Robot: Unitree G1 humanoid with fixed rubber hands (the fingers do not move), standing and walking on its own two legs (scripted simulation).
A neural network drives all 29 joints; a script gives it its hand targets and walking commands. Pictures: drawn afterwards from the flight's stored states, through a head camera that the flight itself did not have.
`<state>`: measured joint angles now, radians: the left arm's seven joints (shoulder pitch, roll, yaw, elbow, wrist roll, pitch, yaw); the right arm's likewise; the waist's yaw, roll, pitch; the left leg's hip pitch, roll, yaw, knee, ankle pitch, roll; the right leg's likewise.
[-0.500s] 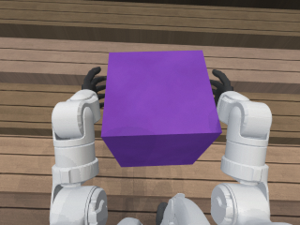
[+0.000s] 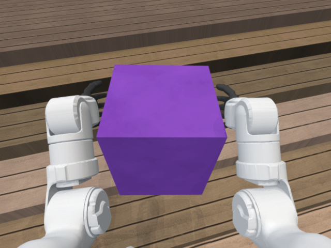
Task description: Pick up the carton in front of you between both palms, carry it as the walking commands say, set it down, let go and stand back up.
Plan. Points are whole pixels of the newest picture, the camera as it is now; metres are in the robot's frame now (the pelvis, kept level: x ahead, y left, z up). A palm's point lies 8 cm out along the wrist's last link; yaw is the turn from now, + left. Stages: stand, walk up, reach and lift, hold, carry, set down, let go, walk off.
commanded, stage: carry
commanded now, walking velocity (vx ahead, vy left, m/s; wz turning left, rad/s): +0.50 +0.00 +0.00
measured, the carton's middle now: (161, 134) +0.37 -0.04 +0.09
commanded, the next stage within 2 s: none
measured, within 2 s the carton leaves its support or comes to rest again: neither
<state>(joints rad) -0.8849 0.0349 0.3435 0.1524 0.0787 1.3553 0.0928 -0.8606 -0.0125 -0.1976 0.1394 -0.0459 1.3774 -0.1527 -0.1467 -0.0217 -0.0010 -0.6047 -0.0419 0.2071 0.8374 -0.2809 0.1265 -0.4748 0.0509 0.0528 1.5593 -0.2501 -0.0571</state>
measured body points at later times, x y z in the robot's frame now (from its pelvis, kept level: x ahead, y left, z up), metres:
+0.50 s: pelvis +0.31 -0.08 +0.09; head +0.36 -0.07 +0.54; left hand +0.69 +0.12 +0.23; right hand +0.73 -0.19 +0.23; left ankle +0.15 +0.04 -0.48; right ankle +0.44 -0.17 -0.58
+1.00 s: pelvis +0.61 +0.00 +0.20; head +0.63 -0.01 +0.64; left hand +1.02 +0.11 +0.35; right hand +0.98 -0.19 +0.34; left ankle +0.73 +0.09 -0.47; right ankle +0.46 -0.14 -0.42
